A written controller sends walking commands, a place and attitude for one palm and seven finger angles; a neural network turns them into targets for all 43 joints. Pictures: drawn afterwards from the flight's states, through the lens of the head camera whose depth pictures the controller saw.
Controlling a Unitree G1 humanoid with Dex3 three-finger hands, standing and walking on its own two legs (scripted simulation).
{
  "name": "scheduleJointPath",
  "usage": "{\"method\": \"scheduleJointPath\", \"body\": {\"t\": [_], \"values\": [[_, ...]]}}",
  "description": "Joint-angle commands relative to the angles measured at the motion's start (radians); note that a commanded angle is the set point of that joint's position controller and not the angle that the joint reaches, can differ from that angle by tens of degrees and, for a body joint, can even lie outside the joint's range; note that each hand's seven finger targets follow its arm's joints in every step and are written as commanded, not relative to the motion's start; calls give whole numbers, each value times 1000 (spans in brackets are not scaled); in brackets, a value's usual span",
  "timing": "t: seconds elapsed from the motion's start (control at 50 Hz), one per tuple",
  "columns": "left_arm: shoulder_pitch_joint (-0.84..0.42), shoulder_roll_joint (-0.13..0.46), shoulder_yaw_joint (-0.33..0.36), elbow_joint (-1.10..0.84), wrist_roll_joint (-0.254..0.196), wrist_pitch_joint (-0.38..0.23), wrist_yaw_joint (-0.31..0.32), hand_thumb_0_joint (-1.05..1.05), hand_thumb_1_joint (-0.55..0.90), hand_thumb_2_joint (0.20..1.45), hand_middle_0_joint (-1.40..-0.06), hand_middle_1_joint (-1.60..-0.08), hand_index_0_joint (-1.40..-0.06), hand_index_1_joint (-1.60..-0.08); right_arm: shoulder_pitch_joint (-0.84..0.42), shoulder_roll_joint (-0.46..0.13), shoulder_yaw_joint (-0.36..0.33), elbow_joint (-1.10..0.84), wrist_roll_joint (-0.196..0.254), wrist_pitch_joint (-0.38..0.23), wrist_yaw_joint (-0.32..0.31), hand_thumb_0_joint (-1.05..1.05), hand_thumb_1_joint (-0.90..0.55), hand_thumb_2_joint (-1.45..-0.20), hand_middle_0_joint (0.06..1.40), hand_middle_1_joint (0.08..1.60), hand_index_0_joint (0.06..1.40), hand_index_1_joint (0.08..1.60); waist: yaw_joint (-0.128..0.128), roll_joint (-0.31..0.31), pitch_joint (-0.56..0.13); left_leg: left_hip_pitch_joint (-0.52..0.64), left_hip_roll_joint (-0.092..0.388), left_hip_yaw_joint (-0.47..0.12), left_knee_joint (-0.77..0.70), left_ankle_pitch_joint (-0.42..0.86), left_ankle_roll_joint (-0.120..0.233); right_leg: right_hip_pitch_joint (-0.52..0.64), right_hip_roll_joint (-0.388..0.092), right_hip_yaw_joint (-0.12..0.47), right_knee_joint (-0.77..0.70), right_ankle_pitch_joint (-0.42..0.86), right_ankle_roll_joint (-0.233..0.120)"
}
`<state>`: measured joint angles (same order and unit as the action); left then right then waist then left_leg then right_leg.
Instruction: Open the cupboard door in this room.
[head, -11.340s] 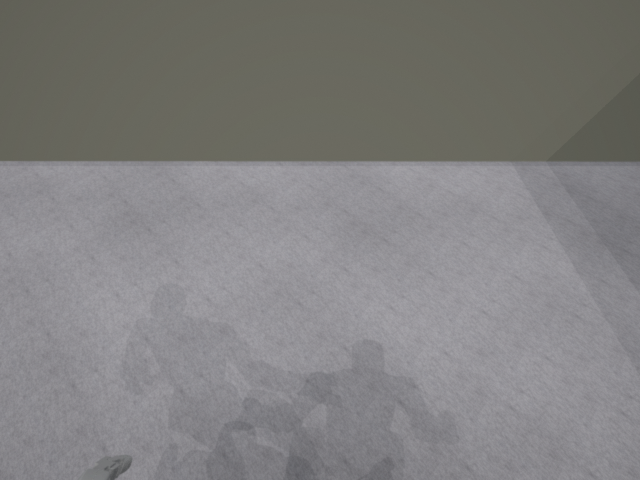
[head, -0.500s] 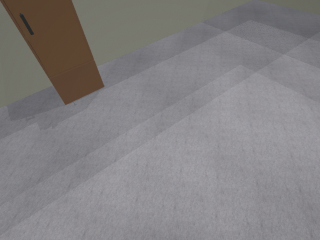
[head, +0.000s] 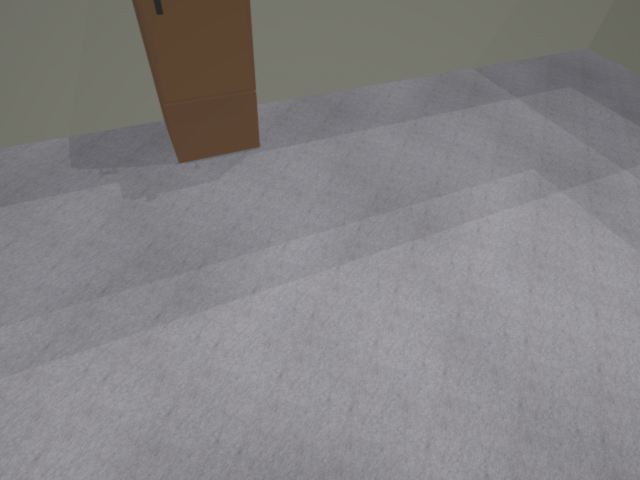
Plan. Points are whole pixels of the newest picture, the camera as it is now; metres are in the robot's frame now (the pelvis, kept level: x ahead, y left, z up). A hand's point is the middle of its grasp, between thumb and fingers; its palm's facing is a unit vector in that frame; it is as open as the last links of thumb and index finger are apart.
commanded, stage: turn or walk to find it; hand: left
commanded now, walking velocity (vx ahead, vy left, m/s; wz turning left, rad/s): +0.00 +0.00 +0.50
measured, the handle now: out of the picture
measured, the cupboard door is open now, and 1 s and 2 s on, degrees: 0 0 0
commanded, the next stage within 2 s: stand and wait in 0.48 s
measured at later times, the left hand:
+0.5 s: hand out of the picture +0.01 +0.15 -0.14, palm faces +0.25 -0.93 -0.28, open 7.3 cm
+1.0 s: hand out of the picture -0.06 +0.19 -0.17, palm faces +0.36 -0.91 -0.20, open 7.3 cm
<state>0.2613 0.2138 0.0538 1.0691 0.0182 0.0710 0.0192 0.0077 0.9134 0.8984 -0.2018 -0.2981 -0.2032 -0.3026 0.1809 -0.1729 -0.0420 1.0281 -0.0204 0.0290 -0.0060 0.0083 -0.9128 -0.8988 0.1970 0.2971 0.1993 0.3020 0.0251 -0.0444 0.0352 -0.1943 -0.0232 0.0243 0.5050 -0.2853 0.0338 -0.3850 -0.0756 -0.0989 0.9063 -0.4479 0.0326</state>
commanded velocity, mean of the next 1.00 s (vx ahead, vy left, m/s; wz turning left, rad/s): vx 0.03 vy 0.00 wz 0.31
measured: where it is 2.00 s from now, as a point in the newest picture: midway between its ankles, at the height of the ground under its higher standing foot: outside the picture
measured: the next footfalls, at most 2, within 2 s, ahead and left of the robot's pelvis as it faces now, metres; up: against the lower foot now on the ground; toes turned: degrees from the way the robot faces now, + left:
right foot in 0.30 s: +0.03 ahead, -0.15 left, +0.00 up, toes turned +4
left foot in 0.76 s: +0.00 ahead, +0.11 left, +0.00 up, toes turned +21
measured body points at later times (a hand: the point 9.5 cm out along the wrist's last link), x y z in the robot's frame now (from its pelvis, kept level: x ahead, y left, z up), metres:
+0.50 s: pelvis -0.02 -0.05 +0.01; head +0.00 -0.09 +0.46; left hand +0.00 +0.20 -0.12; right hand +0.07 -0.30 -0.16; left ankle -0.06 +0.10 -0.64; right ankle -0.01 -0.15 -0.74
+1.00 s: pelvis -0.01 +0.01 +0.01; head +0.00 +0.03 +0.45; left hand -0.08 +0.24 -0.16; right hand +0.15 -0.18 -0.14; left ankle -0.03 +0.10 -0.74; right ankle +0.00 -0.15 -0.68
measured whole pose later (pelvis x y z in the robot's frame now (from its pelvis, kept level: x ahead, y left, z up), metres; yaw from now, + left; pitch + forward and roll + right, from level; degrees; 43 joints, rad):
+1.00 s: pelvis -0.01 +0.01 +0.01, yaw +18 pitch -2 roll -1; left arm 0.24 0.20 0.03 1.08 0.01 0.04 0.02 0.01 0.91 0.90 -0.20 -0.30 -0.20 -0.30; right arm 0.12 -0.16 -0.03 1.02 -0.01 -0.01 -0.02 -0.01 -0.93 -0.90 0.20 0.30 0.20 0.30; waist 0.03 -0.02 0.06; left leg -0.20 0.00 0.06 0.46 -0.23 0.04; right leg -0.34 -0.10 -0.05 0.92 -0.47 0.07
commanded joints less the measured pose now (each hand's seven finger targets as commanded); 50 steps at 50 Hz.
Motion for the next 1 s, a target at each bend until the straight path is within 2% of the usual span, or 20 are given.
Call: {"method": "scheduleJointPath", "body": {"t": [0.0, 0.14, 0.24, 0.26, 0.28, 0.3, 0.32, 0.34, 0.36, 0.4, 0.44, 0.52, 0.64, 0.7, 0.72, 0.74, 0.76, 0.82, 0.88, 0.98], "values": [[-42, 71, 18, -102, 3, -36, -2, 0, 900, 900, -200, -300, -200, -300, -1, -198, -37, -69, -1, -16, -19, 0, -900, -900, 200, 300, 200, 300, -24, 174, 34, -20, 250, -274, -242, 203, 120, -116, -13, 65, 113, 28, 31], [-112, 68, 15, -167, -8, -47, 4, 0, 900, 900, -200, -300, -200, -300, 61, -225, -60, -86, -5, -11, -12, 0, -900, -900, 200, 300, 200, 300, -62, 187, -48, 72, 248, -346, -156, 418, 145, -70, 19, 72, -70, -19, 47], [1, 94, 21, -159, -13, -66, 8, 0, 900, 900, -200, -300, -200, -300, 7, -221, -71, -120, 3, -4, -4, 0, -900, -900, 200, 300, 200, 300, 2, 176, -104, -80, 163, -336, -35, 383, 71, 232, 41, 46, -481, 220, 39], [36, 143, 31, -157, -5, -76, 13, 0, 900, 900, -200, -300, -200, -300, 11, -180, -67, -130, 10, -4, 1, 0, -900, -900, 200, 300, 200, 300, 14, 66, -123, -213, 100, -276, 51, 212, 15, 380, -65, 133, -576, 268, 15], [50, 235, 50, -158, 9, -82, 21, 0, 900, 900, -200, -300, -200, -300, 12, -112, -54, -156, 12, -6, 6, 0, -900, -900, 200, 300, 200, 300, 24, -215, -112, -403, -37, -106, 257, -140, -57, 463, -314, 379, -610, 345, -79], [54, 248, 49, -172, 4, -79, 20, 0, 900, 900, -200, -300, -200, -300, -25, -145, -62, -173, 2, 2, 4, 0, -900, -900, 200, 300, 200, 300, 42, -210, -86, -406, -21, -105, 461, -300, -61, 333, -419, 445, -642, 337, -166], [5, 203, 47, -185, 0, -83, 20, 0, 900, 900, -200, -300, -200, -300, -6, -162, -67, -154, -7, 13, 10, 0, -900, -900, 200, 300, 200, 300, 13, -138, -52, -410, 12, -149, 584, -231, -57, 262, -372, 399, -686, 142, -172], [-36, 193, 48, -192, -1, -80, 20, 0, 900, 900, -200, -300, -200, -300, 15, -158, -70, -142, -10, 21, 17, 0, -900, -900, 200, 300, 200, 300, -7, -172, -30, -439, 32, -133, 645, -200, -57, 245, -350, 387, -726, -54, -145], [-51, 177, 40, -194, -1, -87, 14, 0, 900, 900, -200, -300, -200, -300, 7, -159, -69, -133, -16, 22, 28, 0, -900, -900, 200, 300, 200, 300, -12, -121, 12, -458, 50, -103, 694, -141, -64, 229, -317, 350, -742, -109, -120], [-69, 126, 21, -193, -2, -99, 10, 0, 900, 900, -200, -300, -200, -300, 31, -146, -63, -113, -17, 21, 37, 0, -900, -900, 200, 300, 200, 300, -33, -106, 55, -440, 62, -72, 704, -49, -84, 211, -243, 188, -702, 94, -91], [-25, 113, 16, -174, -1, -103, 10, 0, 900, 900, -200, -300, -200, -300, 35, -132, -60, -102, -10, 23, 39, 0, -900, -900, 200, 300, 200, 300, -25, -117, 69, -440, 60, -52, 693, -15, -96, 237, -223, 115, -681, 227, -88], [61, 110, 8, -139, 7, -104, 13, 0, 900, 900, -200, -300, -200, -300, 7, -117, -44, -98, -5, 25, 27, 0, -900, -900, 200, 300, 200, 300, -3, -126, 58, -396, 69, -38, 602, -38, -107, 265, -237, 96, -642, 425, -120], [106, 147, 12, -85, 18, -92, 12, 0, 900, 900, -200, -300, -200, -300, -52, -78, -14, -96, 10, 1, 16, 0, -900, -900, 200, 300, 200, 300, 28, -173, 11, -203, 51, 53, 217, -106, -88, 290, -230, 67, -533, 665, -145], [73, 137, 7, -63, 2, -85, 16, 0, 900, 900, -200, -300, -200, -300, 49, -89, -10, -48, 10, -24, 7, 0, -900, -900, 200, 300, 200, 300, -31, -109, -50, 38, 44, 67, -82, 157, -74, 225, -177, 21, -409, 612, -82], [94, 96, -3, -67, -7, -81, 16, 0, 900, 900, -200, -300, -200, -300, 88, -149, -19, -36, 8, -40, 3, 0, -900, -900, 200, 300, 200, 300, -39, 48, -107, 184, 136, -23, -131, 358, -52, 147, -121, -11, -302, 467, -36], [134, 44, -17, -65, -12, -77, 15, 0, 900, 900, -200, -300, -200, -300, 117, -220, -33, -29, 8, -47, -3, 0, -900, -900, 200, 300, 200, 300, -37, 263, -169, 310, 321, -227, -92, 651, 27, 4, -47, -36, -202, 90, 9], [131, 28, -25, -59, -12, -71, 21, 0, 900, 900, -200, -300, -200, -300, 130, -232, -34, -19, 10, -39, -10, 0, -900, -900, 200, 300, 200, 300, -48, 292, -161, 261, 401, -248, -113, 767, 115, 6, -29, 4, -94, -179, 18], [37, 51, -18, -37, -8, -51, 18, 0, 900, 900, -200, -300, -200, -300, 50, -176, -17, -10, 6, -36, -32, 0, -900, -900, 200, 300, 200, 300, -43, 298, -30, 104, 325, -194, -149, 759, 130, -2, -46, 61, 31, -110, 21], [28, 42, -12, -26, -8, -51, 5, 0, 900, 900, -200, -300, -200, -300, 17, -172, -18, -17, 7, -36, -30, 0, -900, -900, 200, 300, 200, 300, -32, 194, -21, 91, 291, -168, -161, 671, 126, -11, -39, 51, 36, -47, 35], [-19, 42, -1, -61, -4, -42, 5, 0, 900, 900, -200, -300, -200, -300, 31, -180, -37, -29, 2, -31, -21, 0, -900, -900, 200, 300, 200, 300, -40, 159, -19, 55, 283, -209, -195, 484, 132, -30, -25, 54, 17, -13, 45]]}}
